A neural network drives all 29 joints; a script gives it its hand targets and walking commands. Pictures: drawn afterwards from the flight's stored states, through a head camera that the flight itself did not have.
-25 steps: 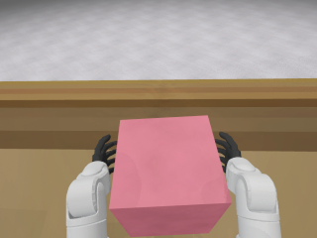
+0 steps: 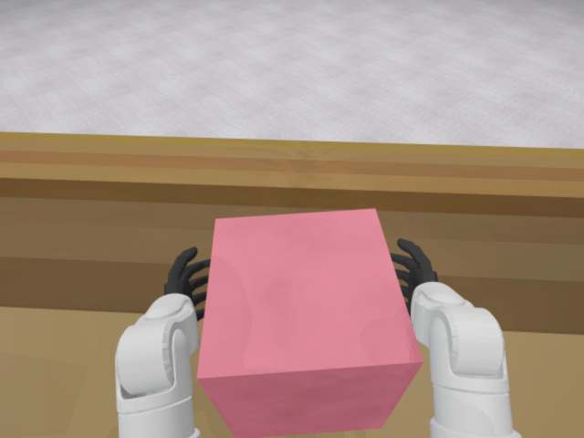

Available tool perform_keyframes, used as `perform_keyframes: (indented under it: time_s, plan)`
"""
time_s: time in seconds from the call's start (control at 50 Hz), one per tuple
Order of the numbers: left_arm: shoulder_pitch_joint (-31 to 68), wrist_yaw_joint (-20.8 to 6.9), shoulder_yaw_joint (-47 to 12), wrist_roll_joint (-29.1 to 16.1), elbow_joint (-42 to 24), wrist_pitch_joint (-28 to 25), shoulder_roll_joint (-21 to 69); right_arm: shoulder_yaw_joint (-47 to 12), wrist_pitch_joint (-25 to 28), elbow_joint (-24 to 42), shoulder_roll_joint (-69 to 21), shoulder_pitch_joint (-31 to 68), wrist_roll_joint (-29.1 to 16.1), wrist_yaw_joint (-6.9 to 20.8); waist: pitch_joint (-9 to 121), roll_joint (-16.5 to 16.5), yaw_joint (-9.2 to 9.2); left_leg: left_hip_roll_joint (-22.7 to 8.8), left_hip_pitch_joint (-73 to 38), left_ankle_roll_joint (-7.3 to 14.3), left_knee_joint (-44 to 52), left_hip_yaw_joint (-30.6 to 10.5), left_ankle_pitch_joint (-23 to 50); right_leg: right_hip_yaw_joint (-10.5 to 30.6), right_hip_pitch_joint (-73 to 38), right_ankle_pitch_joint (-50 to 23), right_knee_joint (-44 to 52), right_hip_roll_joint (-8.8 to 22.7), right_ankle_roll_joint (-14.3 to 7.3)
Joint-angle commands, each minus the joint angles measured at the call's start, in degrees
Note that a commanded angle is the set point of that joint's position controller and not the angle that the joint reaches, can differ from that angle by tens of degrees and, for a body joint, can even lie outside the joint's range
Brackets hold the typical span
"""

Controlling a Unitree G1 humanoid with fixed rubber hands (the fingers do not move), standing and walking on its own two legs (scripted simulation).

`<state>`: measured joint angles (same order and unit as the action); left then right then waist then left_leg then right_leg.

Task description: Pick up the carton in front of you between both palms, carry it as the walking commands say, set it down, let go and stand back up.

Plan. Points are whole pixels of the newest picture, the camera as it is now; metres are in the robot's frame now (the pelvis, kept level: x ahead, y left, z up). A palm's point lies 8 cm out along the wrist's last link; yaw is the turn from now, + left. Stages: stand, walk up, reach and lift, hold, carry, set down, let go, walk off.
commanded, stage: carry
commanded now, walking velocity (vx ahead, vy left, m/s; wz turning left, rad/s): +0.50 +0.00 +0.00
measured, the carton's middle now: (302, 328) +0.27 +0.00 +0.01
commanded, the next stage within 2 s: none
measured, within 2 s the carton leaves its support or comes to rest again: neither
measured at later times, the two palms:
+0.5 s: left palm (219, 110) +0.66 +0.14 +0.11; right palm (371, 105) +0.69 -0.16 +0.10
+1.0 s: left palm (236, 44) +0.98 +0.13 +0.11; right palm (354, 45) +0.97 -0.17 +0.11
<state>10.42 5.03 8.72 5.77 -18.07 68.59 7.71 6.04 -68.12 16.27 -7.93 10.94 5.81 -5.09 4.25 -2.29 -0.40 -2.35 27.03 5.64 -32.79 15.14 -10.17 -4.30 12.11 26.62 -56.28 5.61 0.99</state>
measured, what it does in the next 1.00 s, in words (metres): walks ahead: right foot, then left foot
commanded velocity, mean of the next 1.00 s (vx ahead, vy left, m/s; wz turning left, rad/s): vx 0.32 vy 0.00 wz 0.00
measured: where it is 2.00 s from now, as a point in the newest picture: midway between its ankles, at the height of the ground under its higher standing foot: (289, 236)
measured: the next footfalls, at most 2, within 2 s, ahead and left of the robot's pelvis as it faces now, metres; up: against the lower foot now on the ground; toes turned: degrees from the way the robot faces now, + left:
right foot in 0.40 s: +0.45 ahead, -0.09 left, +0.00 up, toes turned -7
left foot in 0.86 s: +0.65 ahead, +0.06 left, +0.00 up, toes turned +4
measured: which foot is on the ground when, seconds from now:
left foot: down 0.00-0.40, up 0.42-0.84, down 0.86-1.00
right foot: up 0.00-0.38, down 0.40-0.88, up 0.90-1.00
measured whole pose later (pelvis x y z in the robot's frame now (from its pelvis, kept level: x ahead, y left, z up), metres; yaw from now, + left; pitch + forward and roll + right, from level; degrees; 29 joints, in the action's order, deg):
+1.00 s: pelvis +0.62 +0.00 +0.01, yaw +2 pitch +3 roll +1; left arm 34.3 6.5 14.6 5.7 -2.0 68.6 3.3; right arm 11.3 -66.8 -0.3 -3.2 33.7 3.2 -7.2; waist -3.8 -2.0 -5.5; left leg 3.2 23.2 11.7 -35.9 8.5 18.1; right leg -2.1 23.5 24.9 -53.9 -1.9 -1.5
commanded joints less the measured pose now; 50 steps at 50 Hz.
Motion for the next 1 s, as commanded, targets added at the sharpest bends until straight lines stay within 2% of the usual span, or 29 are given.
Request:
perform_keyframes:
  time_s: [0.0, 0.02, 0.04, 0.08, 0.18, 0.26, 0.3, 0.36, 0.38, 0.4, 0.42, 0.44, 0.46, 0.48, 0.5, 0.56, 0.64, 0.68, 0.72, 0.76, 0.8, 0.82, 0.84, 0.86, 0.88, 0.9, 0.94, 0.96, 0.98]
  plan:
    - [28.9, -15.4, -45.2, -23.1, -4.7, -0.4, 51.9, -41.2, 1.2, 5.0, -54.1, 25.9, -22.3, 14.3, 19.3, 7.6, -1.34, -19.8, -38.3, 6.6, 16.1, -32.8, 8.6, 4.3, 29.8, -3.8, -20.6, 0.4, -3.3]
    - [29.0, -15.3, -45.5, -23.2, -4.4, -1.1, 52.8, -42.1, 1.8, 5.6, -54.8, 27.5, -22.9, 14.4, 18.7, 4.6, -1.05, -18.5, -34.3, 4.9, 16.4, -28.0, 10.3, 4.8, 28.3, -6.8, -17.2, 1.8, -3.6]
    - [28.4, -15.0, -45.8, -23.0, -3.7, -1.8, 53.2, -42.8, 2.3, 6.1, -54.8, 28.4, -23.6, 14.4, 18.8, 5.1, -0.71, -17.1, -31.9, 3.6, 17.1, -24.1, 8.7, 4.5, 26.6, -8.6, -14.1, 2.3, -3.5]
    - [26.2, -14.2, -45.7, -21.8, -2.3, -2.9, 52.4, -43.7, 3.0, 6.0, -53.4, 28.2, -24.3, 14.6, 18.4, 7.1, -0.68, -15.1, -30.8, 3.5, 16.9, -19.6, 8.5, 2.1, 26.5, -10.2, -9.5, 0.8, -3.4]
    - [29.8, -12.5, -44.7, -19.6, 0.3, -3.9, 46.8, -43.4, 3.7, 3.4, -46.7, 31.6, -24.2, 14.6, 12.4, 8.9, -2.25, -12.8, -29.7, 4.4, 18.1, -13.2, 11.7, -2.2, 30.2, -16.6, 6.3, -0.3, -2.5]
    - [38.7, -11.3, -42.5, -20.4, 3.4, -2.9, 42.0, -41.4, 3.0, 0.1, -41.7, 40.3, -24.7, 13.3, 8.2, 10.0, -2.92, -10.8, -26.5, 3.3, 16.9, -9.5, 15.1, -5.3, 25.0, -22.6, 16.8, -2.4, -3.9]
    - [42.9, -10.8, -40.6, -21.2, 6.0, -1.9, 40.3, -39.8, 2.1, -2.8, -40.3, 44.2, -25.1, 12.5, 7.3, 11.0, -2.33, -11.0, -26.8, 2.3, 15.2, -8.8, 17.0, -5.6, 22.2, -23.7, 19.3, -3.0, -5.1]
    - [47.8, -10.6, -36.5, -22.3, 11.5, -0.5, 39.4, -37.1, 0.5, -7.5, -40.1, 51.3, -25.6, 11.4, 11.1, 9.0, 1.14, -8.9, -26.6, -1.1, 1.1, -4.6, 31.0, -9.4, 8.1, -20.5, 25.7, -7.5, -6.0]
    - [48.7, -10.6, -35.2, -22.6, 14.1, -0.1, 39.2, -36.2, 0.0, -9.2, -40.3, 53.7, -25.6, 11.0, 15.8, 5.0, 2.86, -6.3, -22.4, -2.6, -11.7, -3.3, 27.0, -7.6, -3.4, -17.9, 26.0, -7.1, -5.9]
    - [50.4, -10.7, -33.8, -23.2, 15.9, 0.3, 38.6, -35.2, -0.4, -10.7, -40.6, 55.7, -25.4, 10.6, 20.5, -3.8, 4.56, -3.3, -13.4, -3.7, -27.1, -4.2, 11.5, 9.2, -12.7, -15.7, 27.2, 5.0, -6.3]
    - [53.8, -10.8, -33.2, -24.0, 17.2, 0.3, 38.9, -33.8, -0.8, -11.7, -42.7, 56.9, -25.1, 10.3, 25.1, -19.0, 3.56, 6.5, 6.9, -5.8, -42.1, -9.4, -18.8, 37.4, -26.5, -12.6, 35.5, 16.6, -14.2]
    - [55.7, -11.2, -33.6, -25.7, 17.7, 0.4, 42.4, -33.0, -0.9, -12.5, -44.1, 60.0, -25.5, 9.9, 25.0, -16.9, 3.30, 4.3, 12.0, -4.0, -48.4, -16.3, -19.3, 38.5, -26.9, -13.7, 37.8, 16.2, -15.2]
    - [59.8, -11.8, -34.0, -27.1, 16.7, 0.0, 45.8, -32.9, -0.7, -12.5, -46.8, 63.3, -26.0, 9.8, 23.7, -11.5, 3.18, 2.5, 13.9, -2.5, -50.7, -17.1, -17.8, 31.7, -24.5, -22.7, 34.3, 14.3, -14.6]
    - [64.2, -12.3, -34.4, -28.5, 15.7, -0.3, 49.4, -32.4, -0.3, -13.0, -49.2, 65.4, -26.2, 9.7, 22.9, -3.1, 3.05, 1.1, 13.7, -2.0, -48.9, -17.6, -15.1, 25.8, -21.5, -30.2, 32.0, 13.1, -13.8]
    - [67.6, -12.7, -34.9, -29.7, 15.0, -0.6, 52.2, -31.9, 0.1, -13.3, -51.3, 66.5, -26.1, 9.5, 22.4, -0.5, 2.85, -0.2, 13.2, -1.9, -45.9, -17.6, -12.8, 21.1, -18.8, -34.5, 31.3, 12.1, -12.9]
    - [70.3, -13.0, -35.0, -30.8, 14.9, -1.1, 56.4, -31.2, 0.9, -14.6, -54.5, 65.9, -25.1, 8.9, 24.0, -1.9, 2.66, -0.9, 11.3, -2.7, -37.0, -16.3, -8.9, 14.5, -17.9, -37.4, 32.3, 10.3, -11.7]
    - [66.9, -13.2, -34.5, -29.4, 15.5, -1.3, 57.2, -31.4, 1.7, -14.8, -55.6, 63.0, -23.1, 8.4, 23.2, -3.0, 3.57, 0.5, 14.0, -3.4, -23.5, -12.7, -6.5, 9.0, -20.6, -49.1, 30.3, 8.1, -12.3]
    - [65.9, -13.4, -34.9, -28.8, 14.1, -1.3, 56.6, -32.4, 2.0, -13.2, -55.8, 63.0, -22.7, 8.3, 21.5, -4.1, 3.71, 2.9, 11.2, -3.6, -14.8, -9.7, -2.0, 4.7, -20.2, -59.8, 28.6, 5.5, -11.0]
    - [64.3, -13.4, -35.4, -28.0, 12.9, -1.2, 55.3, -33.4, 2.0, -11.1, -55.1, 63.1, -22.6, 8.2, 21.7, -7.1, 3.66, 4.8, 8.6, -3.0, -11.2, -7.3, 1.9, 1.5, -21.1, -68.4, 25.7, 4.5, -10.2]
    - [61.7, -13.3, -35.7, -26.6, 13.6, -0.8, 53.9, -34.2, 1.6, -10.0, -53.8, 62.0, -22.3, 8.6, 23.8, -8.7, 3.62, 3.3, 10.1, -1.0, -16.8, -8.5, 8.4, 1.3, -24.3, -70.1, 19.9, 6.6, -10.9]
    - [60.2, -13.1, -36.2, -25.6, 14.1, -0.7, 52.7, -34.6, 1.0, -9.8, -52.5, 61.3, -22.7, 9.4, 23.1, -6.5, 1.77, 5.1, 4.9, 0.3, -10.3, -7.3, 7.3, -0.5, -20.2, -74.0, 12.7, 5.2, -9.6]
    - [60.2, -13.0, -36.3, -25.2, 14.4, -0.7, 52.3, -34.6, 0.8, -10.0, -52.0, 60.7, -22.9, 10.0, 22.9, -3.9, -2.40, 6.7, -6.6, 0.8, -3.5, -5.2, 11.5, -3.0, -11.8, -75.3, 5.5, 4.2, -7.8]
    - [60.8, -12.9, -36.4, -24.7, 14.9, -0.7, 51.5, -34.5, 0.5, -10.9, -51.7, 59.7, -23.5, 10.7, 23.3, -2.1, -6.15, 4.1, -17.4, 0.0, 4.4, -9.8, 22.2, -2.5, -4.5, -61.9, -2.5, 4.0, -5.5]
    - [60.2, -12.7, -36.1, -23.8, 15.8, -0.8, 50.6, -34.7, 0.4, -11.6, -51.6, 59.3, -24.6, 11.5, 20.0, 2.6, -7.74, 1.5, -23.5, -1.9, 11.3, -12.2, 33.9, -4.0, 3.1, -41.3, -10.7, -0.6, -4.0]
    - [60.3, -12.7, -36.0, -23.0, 14.6, 0.0, 52.3, -34.4, 1.3, -14.1, -50.7, 60.6, -24.2, 11.9, 24.9, 26.1, -4.83, -9.5, -41.2, 7.0, 9.1, -37.6, 47.4, -0.6, 25.1, 2.5, -13.7, -11.2, -1.3]
    - [62.0, -12.2, -36.0, -22.3, 13.4, -0.2, 51.5, -35.7, 1.5, -13.4, -53.6, 61.6, -26.4, 12.7, 22.5, 17.1, -4.63, -11.9, -43.2, 8.3, 6.5, -38.9, 43.8, 4.6, 31.0, 5.4, -9.6, -8.4, -2.4]
    - [63.7, -11.4, -34.3, -20.7, 12.6, -1.0, 51.4, -38.1, 2.1, -9.5, -56.9, 67.7, -30.7, 13.8, 19.7, 6.5, -4.47, -9.7, -36.6, 6.6, 7.2, -32.9, 39.8, 3.1, 25.7, 3.8, 2.7, -7.6, -2.4]
    - [63.7, -11.0, -33.7, -20.1, 13.2, -1.2, 51.3, -38.8, 2.3, -8.2, -57.5, 69.8, -31.8, 14.0, 20.1, 6.0, -3.71, -9.1, -34.5, 5.3, 8.2, -30.3, 39.6, 1.8, 21.4, -0.5, 10.5, -7.8, -1.8]
    - [62.4, -10.9, -33.2, -19.5, 14.0, -1.3, 51.1, -39.1, 2.4, -7.5, -57.5, 71.0, -32.1, 14.0, 22.0, 7.3, -3.43, -8.5, -28.6, 4.3, 7.9, -25.3, 37.0, 0.8, 13.7, -10.0, 6.6, -7.0, -2.3]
